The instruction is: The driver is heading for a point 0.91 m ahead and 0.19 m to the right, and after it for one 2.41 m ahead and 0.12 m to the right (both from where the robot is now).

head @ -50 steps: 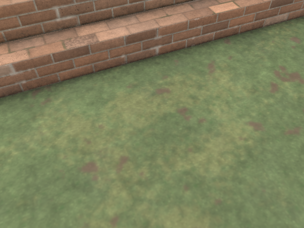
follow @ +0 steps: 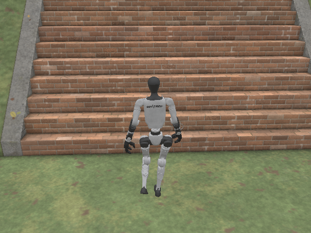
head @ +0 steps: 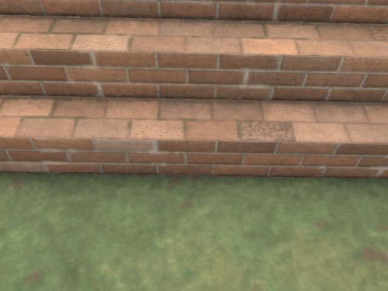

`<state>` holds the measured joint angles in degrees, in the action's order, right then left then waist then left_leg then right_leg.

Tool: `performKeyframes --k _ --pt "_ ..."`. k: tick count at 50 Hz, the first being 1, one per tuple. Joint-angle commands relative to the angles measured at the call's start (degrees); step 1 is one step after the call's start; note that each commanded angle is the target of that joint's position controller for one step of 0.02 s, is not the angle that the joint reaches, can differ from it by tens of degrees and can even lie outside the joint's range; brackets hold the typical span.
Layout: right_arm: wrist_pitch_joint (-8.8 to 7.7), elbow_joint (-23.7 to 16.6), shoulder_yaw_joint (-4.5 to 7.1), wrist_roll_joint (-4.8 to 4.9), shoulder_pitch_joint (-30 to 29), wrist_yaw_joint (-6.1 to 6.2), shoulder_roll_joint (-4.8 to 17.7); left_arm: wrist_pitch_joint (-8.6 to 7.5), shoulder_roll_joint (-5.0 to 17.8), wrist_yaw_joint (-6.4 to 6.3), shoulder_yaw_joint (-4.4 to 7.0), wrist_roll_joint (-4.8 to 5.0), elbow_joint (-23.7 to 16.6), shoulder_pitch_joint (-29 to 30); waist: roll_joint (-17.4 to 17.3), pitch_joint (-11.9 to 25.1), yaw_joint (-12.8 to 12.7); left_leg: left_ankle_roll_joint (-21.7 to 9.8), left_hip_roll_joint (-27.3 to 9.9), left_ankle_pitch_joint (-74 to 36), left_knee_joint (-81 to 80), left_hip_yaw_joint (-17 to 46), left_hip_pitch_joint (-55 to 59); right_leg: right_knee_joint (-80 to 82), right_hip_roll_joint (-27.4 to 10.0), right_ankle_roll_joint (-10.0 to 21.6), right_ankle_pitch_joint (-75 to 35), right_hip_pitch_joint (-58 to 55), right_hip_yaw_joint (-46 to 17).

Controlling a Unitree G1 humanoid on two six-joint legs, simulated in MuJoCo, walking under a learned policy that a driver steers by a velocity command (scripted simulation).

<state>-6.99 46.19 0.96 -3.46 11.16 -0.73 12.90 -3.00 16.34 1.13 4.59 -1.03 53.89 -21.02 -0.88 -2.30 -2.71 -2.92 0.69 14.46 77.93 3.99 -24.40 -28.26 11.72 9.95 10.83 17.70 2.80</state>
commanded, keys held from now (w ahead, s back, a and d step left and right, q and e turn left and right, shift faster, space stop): w+e+shift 0.66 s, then w+shift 0.02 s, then w+q+shift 0.32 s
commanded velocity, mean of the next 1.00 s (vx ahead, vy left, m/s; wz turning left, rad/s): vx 1.00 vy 0.00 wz -0.60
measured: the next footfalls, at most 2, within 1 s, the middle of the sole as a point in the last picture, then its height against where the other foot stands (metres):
left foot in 0.30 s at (163, 281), level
right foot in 0.74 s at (267, 219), level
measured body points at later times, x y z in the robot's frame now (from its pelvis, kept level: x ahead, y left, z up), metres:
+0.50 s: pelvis +0.45 +0.02 +0.02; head +0.48 +0.00 +0.46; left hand +0.71 +0.23 -0.08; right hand +0.38 -0.28 -0.10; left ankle +0.47 +0.15 -0.72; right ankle +0.39 -0.07 -0.63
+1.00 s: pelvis +0.77 -0.20 +0.01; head +0.78 -0.21 +0.46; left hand +0.97 -0.01 -0.11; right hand +0.74 -0.46 -0.11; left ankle +0.84 -0.09 -0.44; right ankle +0.73 -0.20 -0.72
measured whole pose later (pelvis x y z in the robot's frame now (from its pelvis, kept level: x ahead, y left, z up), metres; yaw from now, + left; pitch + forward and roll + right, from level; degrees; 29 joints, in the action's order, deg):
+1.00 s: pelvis +0.77 -0.20 +0.01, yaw -36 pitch +1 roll +0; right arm -0.3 43.2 0.5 -0.3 12.2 2.6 10.4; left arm -6.6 15.2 1.6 0.8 -3.0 49.3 -20.0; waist -0.4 -0.3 0.7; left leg -4.9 0.7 25.7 116.9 1.3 -54.8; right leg -25.0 5.0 7.7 16.6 9.8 8.0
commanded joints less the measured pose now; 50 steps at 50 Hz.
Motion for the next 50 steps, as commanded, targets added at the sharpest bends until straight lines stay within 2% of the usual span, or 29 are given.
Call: performKeyframes --k 1,5,9,11,13,14,15,16,17,18,19,20,21,24,27,31,33,35,36,37,38,39,40,41,43,45,46,48,50 --pt "1.12 -6.6 -0.25 -1.68 0.2 -0.33 4.3 -2.54 3.9 -0.41 0.12 0.52 -2.8 -0.8 -2.5 -1.6 5.1 2.2 -5.5 2.4 -6.0 1.7 -13.2 18.9 -17.2 9.7 7.7 -1.8 -31.0" --pt "1.39 -13.1 -1.87 0.08 -14.6 -1.24 3.9 -3.41 5.4 -0.29 0.59 0.93 -4.6 -3.5 -0.4 -6.2 1.5 5.4 -5.7 -12.1 -28.9 -3.4 -7.8 23.3 -12.9 7.1 -2.7 8.1 -24.8" --pt "1.23 -15.3 -2.19 1.35 -19.9 -1.14 3.8 -3.00 7.6 0.15 1.57 1.71 -4.5 -8.4 3.2 -2.1 -3.2 4.7 -1.4 -21.8 -42.0 -5.3 -2.6 18.0 -12.5 2.8 -23.3 -2.6 -24.1" --pt "0.96 -16.3 -2.00 1.36 -20.4 -0.53 4.5 -2.70 8.0 -0.38 1.83 1.71 -4.5 -8.7 4.3 -0.2 -3.1 4.1 -0.1 -19.6 -48.6 -4.4 0.5 12.9 -13.1 1.1 -30.2 -8.8 -24.7" --pt "0.55 -14.2 -0.14 1.61 -12.3 0.65 8.9 -2.84 10.9 -0.64 2.53 1.31 -4.9 -7.3 4.7 6.5 1.0 2.9 2.3 -12.4 -51.4 -3.9 12.3 0.5 -13.0 -1.2 -43.2 -12.4 -24.9" --pt "0.10 -12.0 0.95 1.75 -2.7 1.43 11.1 -3.04 12.5 -0.38 2.94 1.35 -5.6 -4.3 4.7 11.5 6.8 1.8 0.0 -10.3 -51.8 -2.5 23.7 -10.5 -11.7 -2.0 -41.4 -8.9 -24.4" --pt "-0.02 -9.7 2.69 0.98 10.2 2.82 15.4 -3.59 10.1 -0.13 2.46 1.10 -7.1 -1.4 3.1 18.6 12.5 0.3 -7.5 1.3 -48.5 3.3 38.3 -24.6 -9.9 -2.2 -29.5 -0.5 -22.6" --pt "0.10 -8.5 3.91 -1.94 16.0 3.43 18.8 -3.81 -0.5 -0.39 -0.12 2.96 -9.3 -3.7 -11.5 24.9 11.0 -3.4 -25.8 15.9 -52.3 26.4 53.6 -42.6 -4.5 -3.1 14.4 17.6 -15.1" --pt "0.44 -7.9 4.81 -1.09 12.9 2.34 19.4 -2.93 2.7 -0.84 -0.72 3.67 -11.6 -5.5 -20.0 28.7 7.6 -7.2 -29.9 24.5 -59.6 45.9 52.5 -51.5 -7.2 -2.7 15.7 25.6 -10.8" --pt "0.55 -9.0 3.72 -0.59 7.0 1.85 12.0 -1.86 5.5 -1.00 -0.24 2.13 -10.1 -0.1 -10.3 18.7 7.7 -6.0 -25.3 28.8 -61.9 36.6 43.3 -50.8 -11.6 -2.5 8.8 28.0 -9.4" --pt "0.46 -8.3 2.92 -0.17 4.8 1.46 8.4 -1.33 5.9 -0.21 -0.09 0.97 -10.3 3.8 -3.6 11.6 7.4 -5.0 -22.5 18.0 -62.6 26.3 35.2 -47.7 -13.1 -3.0 5.3 27.1 -8.4" --pt "0.35 -6.8 2.72 -0.35 5.1 1.36 7.5 -0.76 5.1 0.58 -0.08 0.09 -10.5 6.3 -1.1 8.4 6.8 -3.9 -20.4 7.0 -63.6 19.4 30.0 -46.0 -14.6 -3.6 4.5 25.7 -8.0" --pt "0.03 -4.7 2.35 0.08 6.8 1.39 6.6 -0.03 3.6 1.45 -0.30 -1.04 -11.6 8.1 -1.9 5.9 5.8 -3.2 -18.3 0.3 -64.5 13.2 26.6 -45.1 -16.0 -3.9 4.4 25.4 -7.9" --pt "-1.10 -0.8 1.85 2.03 9.0 0.14 4.2 1.59 0.3 2.64 -1.70 -1.02 -15.0 12.2 -4.7 3.0 3.4 -1.8 -17.5 -15.8 -65.7 2.2 23.4 -44.1 -18.5 -4.0 1.9 28.4 -6.3" --pt "-2.16 0.0 2.26 2.20 5.9 -0.10 6.1 1.60 0.8 3.77 -2.75 -1.08 -19.3 18.3 -4.9 0.2 1.2 -0.4 -15.2 -25.5 -69.2 -8.4 18.2 -36.1 -18.8 -4.0 -7.4 26.8 -3.9" --pt "-2.58 1.0 3.21 1.89 6.9 0.03 11.0 1.29 1.9 4.50 -4.00 -0.99 -21.6 25.6 -1.8 -4.0 1.2 2.3 -12.4 -44.6 -70.5 -18.7 17.0 -17.1 -14.4 -1.6 -12.7 16.9 5.2" --pt "-1.59 1.3 3.71 1.92 10.1 1.07 14.0 1.08 4.2 4.11 -3.44 -1.03 -20.5 23.8 -3.5 -0.4 0.0 3.4 -12.5 -64.9 -63.3 -19.7 24.4 -13.8 -9.8 0.3 -10.3 12.3 8.2" --pt "-0.05 1.1 3.79 1.27 10.1 2.30 16.4 0.25 6.5 3.50 -2.58 -2.25 -17.1 11.9 -5.3 6.7 -6.5 2.5 -15.2 -73.9 -46.4 -17.5 23.8 -10.1 -7.0 2.5 -7.7 -3.1 4.8" --pt "0.62 0.1 3.36 1.60 7.7 2.40 15.8 -0.40 7.4 2.56 -1.59 -2.51 -12.3 -0.4 -5.4 11.0 -11.4 0.7 -15.0 -70.5 -32.4 -16.5 18.7 -6.0 -6.7 4.3 -9.8 -16.5 1.3" --pt "1.06 0.0 2.77 1.33 8.7 2.14 12.9 -0.43 9.8 1.33 -0.35 -2.68 -9.9 -3.3 0.1 11.7 -10.3 0.7 -8.8 -32.5 -14.1 -17.3 7.1 -3.6 -10.7 4.1 -9.5 -27.5 -4.2" --pt "0.95 -2.9 0.96 1.47 16.4 1.71 4.8 -0.38 16.1 0.55 0.88 -3.32 -11.6 0.5 15.4 15.6 0.0 1.8 -2.3 18.0 10.5 -14.1 -11.4 -11.4 -25.8 5.7 -38.4 -40.8 -22.1" --pt "1.00 -4.3 0.76 4.04 16.4 2.43 8.1 0.35 16.5 -0.44 1.62 -2.47 -13.4 -2.3 10.3 30.0 -3.8 0.6 -1.2 13.7 20.4 -3.6 -18.1 -2.1 -32.9 11.8 -29.8 -47.1 -34.3" --pt "0.99 -4.4 0.77 4.33 10.6 2.73 9.4 0.10 13.8 -0.97 1.22 -2.23 -14.2 1.6 2.8 22.1 -3.5 0.6 -2.8 5.9 19.0 -2.6 -19.7 4.7 -30.7 10.2 -21.6 -36.8 -31.2" --pt "1.22 -4.6 0.20 4.38 8.8 2.43 7.8 -0.48 10.9 -1.16 0.18 -2.26 -13.5 5.5 0.9 14.1 -0.5 0.8 -3.2 4.2 19.5 -2.3 -19.9 7.7 -30.0 8.4 -21.3 -26.9 -26.9" --pt "3.37 -3.6 -0.08 3.37 10.9 2.01 5.7 -2.74 7.2 -0.51 -1.37 -1.74 -13.3 8.1 -2.3 9.9 4.4 1.3 -4.6 3.4 18.6 -0.1 -13.2 9.7 -28.6 5.3 -30.7 -11.0 -17.6" --pt "5.48 -2.5 0.34 2.84 12.1 1.36 4.6 -4.05 5.2 -0.07 -2.23 -0.96 -12.0 8.9 -1.8 6.3 7.0 1.8 -4.9 2.5 13.4 -0.1 -9.4 13.9 -26.2 2.5 -26.4 -1.2 -10.1" --pt "6.08 -2.3 0.35 2.66 11.2 1.41 2.7 -4.66 5.6 0.04 -2.26 -1.43 -10.9 7.5 0.6 5.8 6.4 1.3 -3.1 1.0 18.9 -2.0 -10.5 14.4 -25.3 2.3 -30.7 -0.1 -7.3" --pt "7.07 -3.9 0.01 3.31 5.5 3.42 -2.0 -4.94 5.4 0.67 -2.24 -1.68 -6.9 0.6 6.5 4.3 4.2 -1.6 0.8 11.6 50.8 -4.6 -31.7 11.1 -29.0 3.3 -34.8 -8.9 -9.1" --pt "6.60 -9.9 -1.04 3.32 -6.0 4.96 -5.2 -4.26 3.9 0.40 -2.74 -2.40 -3.3 -5.8 5.0 2.8 2.9 -5.8 1.5 17.2 66.0 -0.9 -52.7 10.7 -30.8 2.0 -22.7 -18.7 -8.3"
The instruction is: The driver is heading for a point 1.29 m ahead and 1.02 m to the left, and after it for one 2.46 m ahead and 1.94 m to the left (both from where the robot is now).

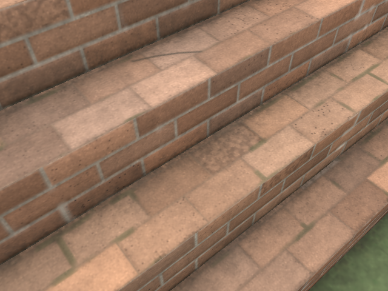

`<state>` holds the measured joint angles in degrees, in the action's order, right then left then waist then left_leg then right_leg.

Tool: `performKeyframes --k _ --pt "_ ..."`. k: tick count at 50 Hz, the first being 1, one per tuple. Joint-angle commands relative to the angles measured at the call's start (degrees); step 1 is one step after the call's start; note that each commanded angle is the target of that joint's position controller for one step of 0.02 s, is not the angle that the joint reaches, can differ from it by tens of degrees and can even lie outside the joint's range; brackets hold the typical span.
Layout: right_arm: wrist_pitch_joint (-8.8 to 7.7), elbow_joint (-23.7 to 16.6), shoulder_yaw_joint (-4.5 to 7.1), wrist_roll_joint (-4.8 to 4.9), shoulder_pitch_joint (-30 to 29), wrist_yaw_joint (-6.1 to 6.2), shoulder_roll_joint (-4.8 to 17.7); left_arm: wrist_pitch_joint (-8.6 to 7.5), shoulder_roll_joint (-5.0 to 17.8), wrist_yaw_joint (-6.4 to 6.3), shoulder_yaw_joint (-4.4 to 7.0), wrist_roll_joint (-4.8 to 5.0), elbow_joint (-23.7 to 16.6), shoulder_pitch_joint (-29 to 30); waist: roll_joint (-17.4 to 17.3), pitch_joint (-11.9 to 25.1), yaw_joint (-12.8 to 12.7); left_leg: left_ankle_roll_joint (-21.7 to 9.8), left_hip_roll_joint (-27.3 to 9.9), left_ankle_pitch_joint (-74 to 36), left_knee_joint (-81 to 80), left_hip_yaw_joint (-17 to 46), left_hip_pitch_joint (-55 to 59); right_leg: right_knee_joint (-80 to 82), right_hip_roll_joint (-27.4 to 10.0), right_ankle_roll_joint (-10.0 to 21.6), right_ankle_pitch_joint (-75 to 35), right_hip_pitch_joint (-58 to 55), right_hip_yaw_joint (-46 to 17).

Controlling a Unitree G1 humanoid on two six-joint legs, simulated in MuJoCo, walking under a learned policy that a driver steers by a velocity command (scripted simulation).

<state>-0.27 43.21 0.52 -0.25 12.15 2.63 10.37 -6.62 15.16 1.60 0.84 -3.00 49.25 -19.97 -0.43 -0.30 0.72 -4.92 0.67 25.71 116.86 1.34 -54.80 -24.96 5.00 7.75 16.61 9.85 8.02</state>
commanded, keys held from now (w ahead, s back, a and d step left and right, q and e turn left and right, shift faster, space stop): w+q+shift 1.00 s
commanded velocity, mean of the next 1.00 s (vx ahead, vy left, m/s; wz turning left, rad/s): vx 1.00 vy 0.00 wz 0.88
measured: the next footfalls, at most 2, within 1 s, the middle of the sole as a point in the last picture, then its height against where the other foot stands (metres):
left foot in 0.28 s outside the picture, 0.22 m higher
right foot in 0.66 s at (244, 280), level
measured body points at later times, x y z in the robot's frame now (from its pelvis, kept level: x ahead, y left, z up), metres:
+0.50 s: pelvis +0.22 +0.00 +0.19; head +0.23 +0.02 +0.64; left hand +0.37 +0.27 +0.15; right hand +0.45 -0.18 +0.07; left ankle +0.25 +0.11 -0.51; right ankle +0.33 -0.13 -0.31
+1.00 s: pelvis +0.38 +0.02 +0.22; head +0.42 +0.01 +0.67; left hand +0.17 +0.17 +0.11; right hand +0.71 +0.14 +0.19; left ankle +0.28 +0.12 -0.18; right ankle +0.42 -0.13 -0.52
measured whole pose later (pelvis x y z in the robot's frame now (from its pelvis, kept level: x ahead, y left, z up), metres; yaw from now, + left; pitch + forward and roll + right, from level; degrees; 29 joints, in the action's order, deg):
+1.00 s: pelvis +0.38 +0.02 +0.22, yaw +54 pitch +3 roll +0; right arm 2.0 27.9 3.6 -2.0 -4.6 0.8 10.6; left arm -9.0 10.3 -0.5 3.0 -4.2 53.7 -22.6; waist -6.0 1.8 -2.7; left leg -9.0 -1.9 18.7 126.1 4.2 -66.8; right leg -21.9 -9.6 -4.3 18.6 3.2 24.8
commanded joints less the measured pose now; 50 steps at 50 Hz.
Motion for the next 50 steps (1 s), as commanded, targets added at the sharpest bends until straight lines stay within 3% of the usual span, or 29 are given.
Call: performKeyframes --k 1,4,6,7,8,9,10,11,12,13,14,15,17,18,20,23,25,27,29,32,33,34,35,36,37,38,41,46,50 --pt "-0.36 -8.8 -0.96 0.45 -11.5 1.82 -3.1 -0.30 3.7 -0.39 0.49 -0.28 3.6 -10.1 2.8 -1.0 -1.1 -4.8 2.3 6.8 29.4 2.8 -28.7 8.0 -23.6 2.6 -23.5 -13.8 -11.8" --pt "-0.41 -13.1 -3.05 0.30 -17.6 1.13 -5.2 -0.11 2.5 -1.04 -0.70 0.12 4.8 -6.9 -3.2 -5.5 3.3 -5.1 3.3 2.5 19.7 -0.7 -27.9 12.5 -19.6 -5.5 -23.1 -4.4 -3.3" --pt "1.11 -14.5 -4.15 -0.31 -19.6 0.71 -5.0 0.24 3.3 -2.22 -1.58 1.04 4.6 -4.0 -1.9 -5.3 4.6 -4.0 3.2 -2.2 0.0 -6.7 -13.0 19.8 -16.2 -8.0 -36.6 6.6 3.0" --pt "1.54 -11.4 -3.57 -1.23 -10.5 0.57 -2.8 0.54 7.0 -3.02 -1.34 2.58 0.8 5.1 0.8 1.9 10.4 -4.8 4.8 -1.4 -8.7 -10.5 7.8 19.1 -14.5 -8.4 -72.1 11.8 12.5" --pt "2.02 -11.2 -3.15 -1.06 -9.8 0.76 1.1 -0.12 11.4 -4.53 -0.37 4.96 -0.7 5.6 2.5 5.1 10.4 -4.4 5.9 3.9 -23.4 -12.3 18.8 15.5 -15.8 -5.8 -96.9 10.8 10.2" --pt "3.29 -8.5 -2.18 -0.05 -4.3 0.93 2.7 -0.36 15.6 -6.40 0.75 6.67 -2.1 6.3 9.6 10.0 11.9 -3.8 8.7 7.5 -25.3 -15.5 24.1 7.7 -19.5 -3.7 -127.4 3.9 9.1" --pt "3.01 -6.1 -1.40 0.11 1.3 0.94 3.7 0.58 16.7 -7.07 1.40 7.54 -2.5 6.1 13.1 14.2 13.8 -4.9 10.2 12.3 -28.5 -14.8 26.1 -4.1 -22.6 -2.4 -143.6 -3.6 8.1" --pt "1.53 -4.2 -0.62 0.49 -1.5 0.18 6.4 1.25 11.1 -7.09 0.64 7.65 -6.1 0.7 4.6 17.1 7.8 -7.7 14.3 14.5 -38.5 -11.3 36.4 -19.8 -18.5 -4.9 -135.9 5.2 5.3" --pt "0.95 -2.8 1.15 1.22 8.4 0.10 8.5 1.20 15.0 -5.59 1.46 6.16 -8.7 2.3 2.2 26.7 12.2 -12.8 12.2 7.8 -50.2 1.2 52.8 -44.7 -15.9 -4.9 -105.3 16.5 1.8" --pt "1.81 -2.6 3.07 0.28 2.0 0.43 11.8 1.01 10.6 -3.40 1.47 1.73 -9.5 7.6 -14.9 29.1 8.2 -14.4 10.4 -2.6 -69.4 18.4 55.6 -65.1 -4.8 -5.3 -20.5 27.0 -3.7" --pt "2.81 -5.0 4.87 -2.71 -6.6 0.33 12.6 0.34 0.6 -1.30 -1.80 -2.09 -14.3 9.5 -11.0 31.7 0.0 -18.2 3.3 12.3 -75.3 34.9 49.8 -83.8 -0.2 -5.5 -18.2 31.3 -13.6" --pt "3.60 -5.7 4.48 -3.18 -7.6 0.43 11.9 0.43 -0.6 -0.53 -1.74 -2.95 -17.2 15.7 -0.9 27.4 1.4 -15.3 2.5 21.0 -84.8 40.9 36.9 -88.2 0.3 -5.2 -16.4 30.6 -15.4" --pt "3.15 -1.7 1.84 -3.58 -10.3 1.38 5.9 3.41 -6.3 -0.18 -3.59 -4.38 -22.2 15.0 4.1 6.4 -6.3 -11.4 2.7 26.4 -86.7 42.5 13.8 -85.6 -1.6 -6.6 -11.2 38.8 -19.2" --pt "1.95 -0.6 1.60 -3.57 -10.4 1.19 5.6 4.40 -6.5 -0.58 -3.67 -4.22 -21.3 12.2 4.6 1.8 -7.6 -11.6 3.2 22.3 -86.0 36.4 11.1 -86.0 -1.6 -7.5 -5.8 41.5 -16.5" --pt "-0.29 -0.2 1.86 -3.25 -10.0 0.77 6.4 4.57 -5.2 -1.42 -3.25 -3.22 -21.7 12.2 -0.2 0.6 -6.2 -13.4 3.5 14.3 -87.9 31.8 15.5 -93.8 -1.5 -8.7 -4.8 49.1 -13.3" --pt "-2.14 1.8 2.75 -0.80 -2.9 0.61 8.6 3.61 -5.3 -1.46 -3.23 -2.01 -23.8 15.3 1.5 1.2 -4.3 -12.7 3.1 10.6 -88.8 28.5 22.3 -79.6 -6.3 -10.2 -7.2 51.6 -14.0" --pt "-2.13 -0.5 3.08 -0.65 -4.3 0.82 9.4 4.22 -3.6 -0.95 -2.81 -0.31 -23.7 16.6 0.0 2.3 -3.4 -12.9 3.6 9.0 -90.4 25.3 19.0 -68.2 -6.1 -11.1 -8.9 44.7 -8.8" --pt "-1.19 -4.4 3.29 -1.51 -11.2 1.80 9.3 5.47 -4.4 -1.04 -2.86 1.13 -24.1 17.4 -4.9 5.1 -4.0 -14.0 3.2 7.3 -89.2 24.8 14.1 -63.8 -6.0 -10.7 -10.1 35.8 -8.8" --pt "-1.15 -8.8 3.79 -2.16 -21.7 1.88 10.2 5.06 -1.8 -1.31 -1.97 2.41 -21.6 9.2 -9.3 10.9 -8.7 -10.9 4.8 0.8 -89.2 19.6 4.0 -45.2 -5.9 -7.0 -7.0 10.9 -6.7" --pt "-1.86 -12.5 2.61 -4.06 -20.0 2.00 4.3 4.90 -1.4 -3.84 -0.45 7.61 -15.7 -3.1 -6.8 6.8 -11.5 -9.9 4.4 3.2 -78.8 21.1 4.2 -7.4 -6.1 -6.6 -10.4 -6.1 1.4" --pt "-2.34 -12.6 2.16 -5.35 -14.9 0.57 0.7 4.28 0.0 -4.28 0.48 6.41 -14.4 0.3 0.6 4.8 -7.6 -8.6 7.2 1.7 -60.5 17.9 6.7 -2.3 -6.7 -8.7 -6.1 -5.5 1.1" --pt "-4.12 -13.3 1.57 -4.67 -12.9 -0.90 -1.7 2.89 0.1 -3.59 0.50 3.08 -12.0 -1.8 7.1 8.6 -6.6 -5.5 9.5 -3.5 -32.4 10.9 -2.8 -9.0 -11.2 -9.2 -1.0 -15.2 -9.3" --pt "-5.78 -15.4 1.06 -0.66 -0.1 -0.49 -4.8 1.28 5.2 -2.60 1.22 -1.83 -14.4 3.8 19.0 20.2 2.2 -0.6 9.9 -5.4 -10.2 10.3 -11.9 1.9 -31.3 -5.9 -11.6 -24.2 -44.4" --pt "-5.87 -16.3 2.22 -1.83 -2.6 0.53 0.3 -0.14 9.4 -3.76 4.05 -3.31 -16.5 11.7 9.4 24.6 3.5 1.6 1.9 -13.9 10.8 5.4 -15.8 15.2 -41.5 -0.7 28.4 -16.3 -61.3" --pt "-5.49 -19.8 2.56 -3.38 -13.5 0.69 2.9 -0.45 6.2 -4.77 3.61 -1.46 -15.1 16.8 2.8 15.9 3.9 2.6 -1.9 -20.5 19.8 3.6 -17.5 18.0 -38.4 -0.7 34.3 -6.0 -53.0" --pt "-3.84 -22.6 2.01 -3.64 -19.4 0.47 4.7 -1.29 4.6 -4.40 2.83 -1.20 -11.1 12.3 -1.5 8.2 2.4 1.5 -4.5 -18.3 19.7 6.1 -15.5 14.6 -34.4 0.9 24.8 3.3 -38.5" --pt "-0.71 -21.1 2.42 -1.51 -20.7 -1.47 4.7 -2.55 0.6 -4.34 2.08 -2.18 -3.7 1.8 -7.6 -0.4 -1.9 -1.2 -5.0 -18.0 11.9 8.7 -15.3 11.1 -29.0 -0.7 4.5 1.3 -17.7" --pt "0.55 -20.3 2.47 -1.43 -24.4 -2.59 -0.8 -2.71 3.7 -2.52 4.08 -1.43 2.3 -5.8 2.2 -1.7 -4.2 -4.1 -2.0 -9.1 12.7 4.9 -25.8 12.3 -28.4 -3.5 -5.8 -14.1 -1.4" --pt "2.27 -22.7 3.36 -1.67 -29.2 -1.10 0.1 -2.84 4.5 -1.48 4.49 -0.52 4.9 -5.7 7.8 -3.0 -3.5 -4.7 -2.2 -1.1 12.1 -0.3 -28.2 15.5 -27.4 -3.1 -24.4 -19.4 6.4"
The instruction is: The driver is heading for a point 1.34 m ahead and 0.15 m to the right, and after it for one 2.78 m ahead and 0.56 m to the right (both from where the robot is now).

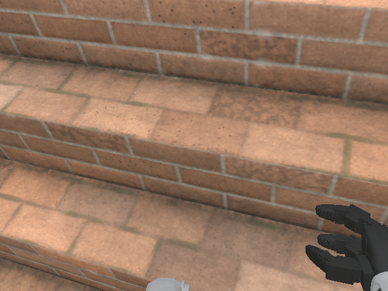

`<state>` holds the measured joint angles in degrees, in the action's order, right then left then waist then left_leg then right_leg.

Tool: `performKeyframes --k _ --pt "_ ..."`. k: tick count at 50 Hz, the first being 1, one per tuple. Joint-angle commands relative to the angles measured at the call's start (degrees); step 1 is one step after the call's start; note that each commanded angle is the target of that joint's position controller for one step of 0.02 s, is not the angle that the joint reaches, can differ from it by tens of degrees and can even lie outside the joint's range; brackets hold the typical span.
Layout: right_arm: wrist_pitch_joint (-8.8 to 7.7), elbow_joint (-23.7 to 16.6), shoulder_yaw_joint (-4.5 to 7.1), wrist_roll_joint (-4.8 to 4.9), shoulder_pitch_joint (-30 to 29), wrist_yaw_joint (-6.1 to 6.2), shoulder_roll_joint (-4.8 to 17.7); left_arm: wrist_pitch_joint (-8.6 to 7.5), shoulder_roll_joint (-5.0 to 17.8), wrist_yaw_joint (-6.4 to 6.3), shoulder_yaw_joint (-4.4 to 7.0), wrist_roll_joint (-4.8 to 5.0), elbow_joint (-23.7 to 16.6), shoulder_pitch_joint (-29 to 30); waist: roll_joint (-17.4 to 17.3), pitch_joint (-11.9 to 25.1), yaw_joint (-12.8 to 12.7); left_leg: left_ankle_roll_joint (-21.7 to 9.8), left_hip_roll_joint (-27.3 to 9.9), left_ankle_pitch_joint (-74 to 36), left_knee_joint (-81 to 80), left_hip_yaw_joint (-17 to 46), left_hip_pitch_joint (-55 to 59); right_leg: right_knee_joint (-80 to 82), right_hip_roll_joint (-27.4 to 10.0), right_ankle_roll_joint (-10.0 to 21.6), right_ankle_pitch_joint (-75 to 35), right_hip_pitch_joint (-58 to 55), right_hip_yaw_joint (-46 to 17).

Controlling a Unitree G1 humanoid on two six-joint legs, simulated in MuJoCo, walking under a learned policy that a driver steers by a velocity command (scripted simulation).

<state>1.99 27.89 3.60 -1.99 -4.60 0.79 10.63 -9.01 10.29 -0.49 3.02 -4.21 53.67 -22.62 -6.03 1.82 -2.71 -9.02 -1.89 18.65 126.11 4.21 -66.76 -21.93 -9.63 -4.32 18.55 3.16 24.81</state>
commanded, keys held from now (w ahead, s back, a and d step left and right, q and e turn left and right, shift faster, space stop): w+q+shift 0.10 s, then w+e+shift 0.70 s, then w+q+shift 0.20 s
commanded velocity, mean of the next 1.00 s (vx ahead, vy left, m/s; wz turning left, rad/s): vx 1.00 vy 0.00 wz -0.20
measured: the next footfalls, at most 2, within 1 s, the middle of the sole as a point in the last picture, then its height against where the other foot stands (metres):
left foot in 0.14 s outside the picture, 0.22 m higher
right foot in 0.78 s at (261, 266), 0.22 m higher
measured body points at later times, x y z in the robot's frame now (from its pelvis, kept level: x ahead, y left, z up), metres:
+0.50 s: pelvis +0.20 +0.08 +0.23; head +0.23 +0.09 +0.68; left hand +0.58 +0.20 +0.27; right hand +0.12 -0.19 +0.11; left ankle +0.18 +0.18 -0.52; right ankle +0.13 -0.02 -0.26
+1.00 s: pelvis +0.34 +0.02 +0.38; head +0.33 +0.05 +0.83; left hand +0.52 +0.22 +0.24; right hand +0.48 -0.24 +0.34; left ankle +0.34 +0.18 -0.04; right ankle +0.37 -0.05 -0.30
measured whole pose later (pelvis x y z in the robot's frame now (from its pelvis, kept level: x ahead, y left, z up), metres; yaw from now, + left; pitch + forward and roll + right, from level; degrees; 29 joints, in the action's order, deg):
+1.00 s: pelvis +0.34 +0.02 +0.38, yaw -20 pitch +4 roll -2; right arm -6.5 35.3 0.3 -2.5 5.2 1.3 6.0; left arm -3.5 13.0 -1.0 4.1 -1.8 54.0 -13.5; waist 1.6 8.2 2.4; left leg -7.4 6.3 -8.9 120.8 10.4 -50.9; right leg -54.0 4.8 6.9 23.5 34.9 7.6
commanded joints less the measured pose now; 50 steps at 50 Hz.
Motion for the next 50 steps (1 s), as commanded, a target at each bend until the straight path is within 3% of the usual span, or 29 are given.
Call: performKeyframes --k 1,4,5,7,8,9,10,11,12,15,16,20,24,25,27,29,30,32,35,36,37,38,39,40,41,42,44,46,50 --pt "0.44 -8.2 0.34 0.11 -12.8 0.91 -0.1 -0.35 9.7 0.71 2.43 0.76 1.1 -3.6 14.2 -5.2 0.5 -0.8 -0.6 8.6 0.7 -2.8 -17.7 12.7 -12.8 8.6 -28.6 -15.8 -8.2" --pt "1.53 -11.8 -1.00 0.13 -15.3 0.74 -1.2 1.83 7.9 0.45 2.04 0.35 2.4 -3.9 15.9 -5.7 2.8 -1.7 -3.8 9.3 -17.2 -8.4 -12.3 16.6 -9.4 7.9 -32.2 -14.5 -1.6" --pt "1.73 -10.1 -1.93 1.99 -13.2 0.58 -1.5 3.02 10.3 0.87 2.13 1.63 -0.7 5.3 13.9 -5.9 5.5 -1.3 -2.6 14.0 -38.6 -15.9 4.3 21.1 -5.0 10.1 -45.7 -2.9 2.7" --pt "1.93 -2.4 -0.64 3.74 4.5 0.70 0.7 3.75 13.9 -0.22 1.79 5.53 -3.7 1.6 17.2 8.4 7.0 -0.2 7.9 14.6 -45.5 -21.2 37.0 9.8 -9.4 18.0 -98.6 -0.4 -3.8" --pt "1.26 0.3 1.14 1.82 18.0 0.77 5.4 3.00 18.8 0.60 2.25 6.14 -6.5 3.1 21.3 18.5 13.1 -1.9 13.5 14.1 -49.3 -15.1 50.4 -7.3 -11.2 18.4 -128.9 -1.4 -6.6" --pt "1.10 1.6 2.17 1.34 19.2 1.14 8.1 1.55 20.8 1.66 2.79 7.65 -9.2 4.8 20.1 21.6 13.2 -3.8 10.8 13.6 -59.4 -3.5 62.4 -21.7 -7.7 16.3 -114.2 11.0 -10.0" --pt "0.92 0.2 3.92 1.67 17.7 1.38 11.9 -0.48 18.3 3.02 2.93 7.17 -12.0 7.9 13.2 20.6 13.1 -4.4 3.3 19.6 -80.0 16.0 69.5 -41.7 -0.3 12.2 -80.6 25.8 -14.3" --pt "-0.13 2.3 6.11 0.88 21.9 1.00 17.4 -1.26 10.5 5.82 2.14 6.66 -15.2 13.9 2.3 23.6 14.5 -5.1 -8.1 20.9 -101.9 41.6 68.7 -73.0 12.7 8.0 -21.8 33.9 -22.3" --pt "-1.93 4.4 5.56 -0.39 21.2 0.13 16.4 -1.84 3.9 4.27 1.02 5.54 -19.0 19.5 7.1 25.9 13.7 -5.2 -12.3 -3.7 -101.8 45.0 72.1 -98.0 17.6 7.1 -18.7 41.5 -39.1" --pt "-6.07 16.0 3.21 -1.24 23.8 -0.45 8.7 -1.48 -4.2 1.48 -1.64 2.83 -24.2 22.5 9.3 9.2 7.1 -5.3 -10.6 -22.1 -91.2 26.9 65.4 -104.1 13.4 11.0 -15.6 54.9 -37.4" --pt "-6.43 16.4 2.21 -0.92 23.6 0.14 5.3 -0.60 0.2 1.43 -0.65 1.59 -22.1 23.1 9.4 8.0 8.7 -3.6 -7.8 -33.3 -91.0 23.0 71.4 -94.0 13.5 9.9 -14.2 52.5 -35.1" --pt "-9.35 21.2 0.83 -2.13 32.3 2.40 0.4 2.37 -1.6 2.80 -1.68 4.81 -22.9 27.7 6.8 8.2 9.2 -2.3 -11.4 -50.7 -99.2 12.1 81.3 -79.7 14.1 10.7 -4.1 50.6 -32.6" --pt "-12.19 25.5 -1.57 -2.94 44.5 2.38 -5.3 4.83 -10.1 3.35 -5.49 2.98 -27.3 41.2 2.3 2.2 11.2 -1.0 -11.3 -38.1 -104.3 8.0 74.7 -91.4 14.7 11.2 2.1 62.2 -28.3" --pt "-12.69 25.0 -2.13 -3.71 44.2 2.29 -5.1 5.24 -10.5 3.30 -6.01 2.73 -28.1 42.8 1.4 0.9 10.4 -2.8 -12.1 -37.2 -105.8 8.2 69.5 -101.5 16.4 11.4 2.7 66.0 -27.1" --pt "-13.76 21.7 -0.23 -4.12 37.6 1.16 3.2 6.95 -8.5 0.73 -5.32 2.23 -30.3 39.9 -4.5 -0.2 5.1 -6.3 -19.7 -18.7 -112.2 14.0 65.6 -127.9 16.7 11.4 8.0 80.1 -32.1" --pt "-14.76 21.2 -0.67 -3.20 33.0 -0.62 3.6 8.31 -4.6 -1.09 -3.96 2.74 -32.8 46.1 1.4 -6.5 3.2 -3.8 -18.8 -2.0 -117.8 7.5 58.6 -131.1 15.0 11.6 7.8 85.4 -32.3" --pt "-14.20 21.7 -1.68 -2.84 31.8 -0.54 1.3 8.49 -4.5 -0.67 -4.19 2.89 -33.7 49.6 6.2 -9.5 2.5 -0.3 -14.9 -4.0 -120.2 0.0 50.0 -118.7 13.3 11.9 3.5 79.1 -29.8" --pt "-13.22 23.9 -2.02 -1.38 35.3 1.50 0.9 9.82 -2.5 1.18 -3.83 4.43 -34.4 54.8 4.9 -10.5 6.9 1.4 -10.8 -12.1 -130.7 -8.7 41.1 -91.8 11.5 11.5 -3.5 62.0 -18.0" --pt "-11.25 23.8 -0.79 4.00 36.1 2.88 10.4 11.21 -5.3 0.57 -6.13 7.25 -30.6 41.3 0.6 3.5 5.1 -1.6 -10.8 -82.6 -121.1 -17.8 50.8 -62.3 14.6 15.0 9.0 29.9 -6.7" --pt "-11.83 22.3 0.33 5.31 35.8 2.73 16.7 12.65 -2.4 -0.25 -4.19 6.51 -25.9 26.3 -4.6 14.5 -0.5 -4.1 -15.9 -123.9 -108.1 -15.9 59.5 -66.5 18.9 12.6 20.6 21.7 -3.1" --pt "-11.13 21.4 2.01 7.37 35.4 1.65 20.0 12.40 0.5 -0.86 -2.99 5.95 -25.0 20.3 -7.7 20.1 -1.8 -5.6 -18.2 -131.2 -95.1 -13.7 65.4 -56.1 20.4 12.7 25.3 17.6 -6.3" --pt "-11.50 19.7 1.27 6.41 41.2 0.75 16.2 11.42 4.3 -1.03 -1.83 5.00 -22.6 26.6 -6.6 22.2 5.8 -3.4 -16.0 -125.2 -83.0 -10.6 55.6 -49.2 21.6 15.5 19.6 6.6 -13.5" --pt "-12.71 18.1 2.08 4.09 39.2 -0.78 18.3 11.87 6.3 -1.07 -0.12 4.75 -22.3 19.6 -9.5 25.7 1.9 -1.8 -14.9 -102.0 -71.2 -8.0 46.4 -42.3 19.2 16.6 19.6 -2.4 -24.8" --pt "-13.64 13.4 2.66 1.56 28.5 -2.97 16.1 12.94 10.5 -0.28 2.31 4.91 -20.4 15.7 3.1 24.9 -1.3 -1.3 -4.9 -39.8 -53.7 -5.8 33.6 -29.2 17.3 18.4 25.9 -2.6 -42.1" --pt "-13.22 6.8 0.79 0.03 18.5 -3.74 5.7 13.29 13.3 0.09 4.25 2.59 -21.2 23.7 9.9 20.0 0.9 2.5 5.0 -22.7 -15.8 1.4 16.7 -11.5 3.7 23.0 46.7 8.6 -71.8" --pt "-12.03 1.3 -0.85 -1.75 8.6 -2.30 -1.5 12.03 9.1 -0.20 3.10 1.57 -21.4 29.3 6.9 17.2 1.8 3.1 4.4 -26.0 2.0 7.8 13.0 -7.8 0.7 19.6 40.5 18.2 -73.6" --pt "-9.64 -2.4 -4.55 -2.51 8.9 -0.01 -10.2 8.96 3.7 -1.04 0.98 1.39 -11.5 27.5 5.4 -0.8 9.1 2.6 4.4 -25.6 6.1 7.1 3.5 -7.0 -0.1 15.3 32.0 38.2 -60.5" --pt "-8.72 5.9 -5.22 -1.46 18.9 0.74 -9.0 6.16 -1.0 -0.41 -0.45 1.80 -3.8 13.2 0.4 0.7 7.5 0.8 7.0 -29.5 -4.4 8.3 7.1 -11.2 3.8 12.6 19.9 28.9 -51.2" --pt "-7.92 7.8 -4.82 -0.17 13.6 0.17 -5.6 1.90 2.7 -0.61 1.00 2.60 -0.1 4.9 3.1 1.4 3.5 1.5 8.1 -25.1 -5.3 6.1 -0.1 -5.0 -1.1 14.5 11.3 16.4 -47.4"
